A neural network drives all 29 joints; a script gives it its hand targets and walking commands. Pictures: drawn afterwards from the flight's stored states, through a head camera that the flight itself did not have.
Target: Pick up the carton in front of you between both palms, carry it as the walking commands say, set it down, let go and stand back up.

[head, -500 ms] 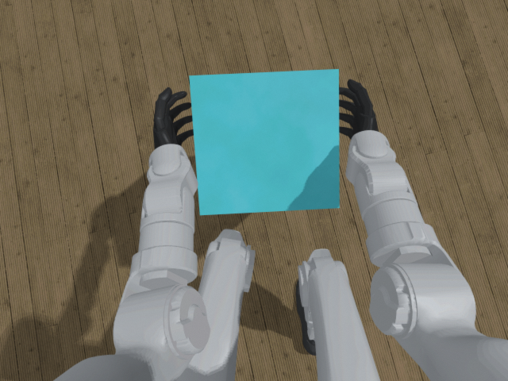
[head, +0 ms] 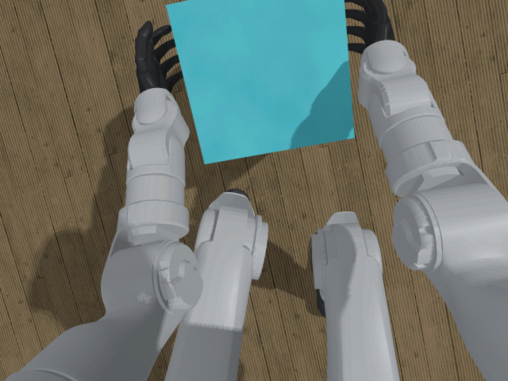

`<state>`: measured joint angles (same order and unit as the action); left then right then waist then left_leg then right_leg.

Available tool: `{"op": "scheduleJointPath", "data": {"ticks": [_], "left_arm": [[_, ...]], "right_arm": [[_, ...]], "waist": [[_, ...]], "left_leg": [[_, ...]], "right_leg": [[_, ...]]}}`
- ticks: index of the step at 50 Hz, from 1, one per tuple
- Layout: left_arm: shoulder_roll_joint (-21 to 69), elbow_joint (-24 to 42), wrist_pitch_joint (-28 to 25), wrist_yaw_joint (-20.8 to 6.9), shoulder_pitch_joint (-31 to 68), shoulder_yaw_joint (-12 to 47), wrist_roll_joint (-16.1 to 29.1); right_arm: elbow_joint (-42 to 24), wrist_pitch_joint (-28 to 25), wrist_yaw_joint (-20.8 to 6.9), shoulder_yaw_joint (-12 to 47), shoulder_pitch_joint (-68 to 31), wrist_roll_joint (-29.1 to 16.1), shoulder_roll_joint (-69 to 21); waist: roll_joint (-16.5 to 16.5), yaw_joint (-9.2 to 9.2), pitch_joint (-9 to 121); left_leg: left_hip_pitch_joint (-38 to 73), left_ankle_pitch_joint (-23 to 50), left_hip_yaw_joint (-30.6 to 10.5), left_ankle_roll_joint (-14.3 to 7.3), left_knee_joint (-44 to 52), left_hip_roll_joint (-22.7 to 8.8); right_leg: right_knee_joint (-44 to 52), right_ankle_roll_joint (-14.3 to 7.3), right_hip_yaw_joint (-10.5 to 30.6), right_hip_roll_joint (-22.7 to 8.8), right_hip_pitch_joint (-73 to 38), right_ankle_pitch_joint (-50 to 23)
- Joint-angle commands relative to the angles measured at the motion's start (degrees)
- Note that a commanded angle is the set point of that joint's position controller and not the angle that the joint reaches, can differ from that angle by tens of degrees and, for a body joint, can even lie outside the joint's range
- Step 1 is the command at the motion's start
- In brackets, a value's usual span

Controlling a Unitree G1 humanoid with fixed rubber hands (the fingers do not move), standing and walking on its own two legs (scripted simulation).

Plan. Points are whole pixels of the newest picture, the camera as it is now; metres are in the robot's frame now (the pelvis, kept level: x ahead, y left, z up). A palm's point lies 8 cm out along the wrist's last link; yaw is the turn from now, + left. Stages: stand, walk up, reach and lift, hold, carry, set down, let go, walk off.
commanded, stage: set down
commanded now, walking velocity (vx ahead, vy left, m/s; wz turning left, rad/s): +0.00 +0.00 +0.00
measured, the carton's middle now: (264, 76) +0.51 +0.09 -0.25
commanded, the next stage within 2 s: none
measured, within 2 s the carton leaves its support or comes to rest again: rests again in 0.92 s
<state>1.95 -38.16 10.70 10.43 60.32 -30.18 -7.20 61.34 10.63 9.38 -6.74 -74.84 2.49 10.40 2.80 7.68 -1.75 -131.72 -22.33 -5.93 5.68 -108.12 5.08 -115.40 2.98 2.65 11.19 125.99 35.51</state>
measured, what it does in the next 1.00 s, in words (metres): stands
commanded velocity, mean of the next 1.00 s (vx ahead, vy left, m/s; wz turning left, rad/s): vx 0.00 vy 0.00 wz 0.00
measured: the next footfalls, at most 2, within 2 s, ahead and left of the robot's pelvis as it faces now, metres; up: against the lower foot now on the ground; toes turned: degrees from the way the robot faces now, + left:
none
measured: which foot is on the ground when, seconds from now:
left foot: down 0.00-1.00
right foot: down 0.00-1.00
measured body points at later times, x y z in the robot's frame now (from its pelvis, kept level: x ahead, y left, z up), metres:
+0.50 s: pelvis +0.00 -0.01 -0.03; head +0.35 -0.01 +0.26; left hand +0.47 +0.24 -0.18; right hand +0.56 -0.04 -0.19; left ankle +0.15 +0.14 -0.39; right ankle +0.09 -0.11 -0.39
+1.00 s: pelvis +0.01 +0.00 -0.03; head +0.37 -0.01 +0.24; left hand +0.49 +0.25 -0.20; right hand +0.58 -0.05 -0.21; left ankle +0.15 +0.14 -0.39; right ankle +0.09 -0.11 -0.39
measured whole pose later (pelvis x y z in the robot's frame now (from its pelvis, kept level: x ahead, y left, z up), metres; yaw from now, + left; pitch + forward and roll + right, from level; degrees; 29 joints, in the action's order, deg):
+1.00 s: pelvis +0.01 +0.00 -0.03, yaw +2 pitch +47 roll +4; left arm -6.2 -53.5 6.1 1.3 69.5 -37.1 -8.5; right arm 66.7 6.0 2.6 -11.0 -82.7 11.9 10.8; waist 0.2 8.2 -6.2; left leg -135.8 -26.2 -2.0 4.6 -114.9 2.1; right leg -123.1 1.0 2.9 8.7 131.6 38.2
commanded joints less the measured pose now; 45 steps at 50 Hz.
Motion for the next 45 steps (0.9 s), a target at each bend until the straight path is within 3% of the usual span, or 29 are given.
{"op": "scheduleJointPath", "data": {"ticks": [1, 5, 7, 9, 21, 32, 45], "left_arm": [[39.3, 1.3, -1.3, -14.3, 38.1, 27.1, 5.1], [39.7, 2.5, -2.0, -14.6, 41.1, 27.1, 7.5], [39.9, 2.1, -2.1, -15.4, 42.0, 25.7, 8.0], [38.8, 0.6, -1.8, -16.4, 41.4, 24.2, 7.7], [33.0, -7.0, -1.2, -19.5, 38.8, 15.3, 2.1], [27.2, -12.1, -1.6, -19.1, 34.8, 10.0, -0.5], [23.1, -17.5, -3.1, -18.3, 28.4, 7.1, -0.8]], "right_arm": [[-8.8, -4.3, -13.7, 16.5, -33.8, -5.8, -48.5], [-9.7, -4.9, -13.3, 18.0, -37.6, -7.6, -47.6], [-8.7, -4.6, -13.0, 17.8, -37.8, -6.4, -48.3], [-5.8, -4.1, -13.2, 16.3, -34.6, -4.4, -49.8], [1.3, -3.4, -13.7, 8.9, -29.4, 1.8, -45.9], [5.9, -3.2, -14.5, 4.3, -26.0, 6.1, -37.5], [8.2, -3.7, -15.4, 3.7, -18.8, 8.4, -33.2]], "waist": [[3.4, 4.35, 67.9], [4.4, 4.89, 68.8], [7.1, 5.27, 67.2], [9.0, 4.33, 63.2], [7.3, 3.59, 50.3], [6.8, 1.3, 43.5], [7.0, 0.37, 38.6]], "left_leg": [[49.8, 15.3, 11.8, -1.2, 1.3, 0.8], [47.8, 16.3, 12.0, -1.2, -0.7, 0.4], [46.6, 19.1, 11.8, -1.3, -1.8, 0.6], [43.5, 19.0, 11.5, -1.5, -2.6, 0.4], [30.7, 12.6, 12.3, -1.9, -4.1, -0.1], [27.8, 9.9, 10.8, -2.4, -3.5, 0.0], [25.4, 11.4, 9.3, -2.7, -3.9, 0.4]], "right_leg": [[11.9, -2.5, -4.6, -0.2, -20.3, -11.6], [10.0, -2.7, -4.5, -0.6, -21.1, -12.0], [9.4, -2.5, -4.5, -0.8, -20.9, -14.7], [9.2, -2.5, -4.6, -0.8, -19.8, -15.9], [9.5, -3.1, -2.0, -1.5, -15.7, -15.9], [9.3, -4.2, -1.6, -2.4, -10.9, -12.6], [7.7, -4.2, -1.0, -3.8, -7.7, -15.2]]}}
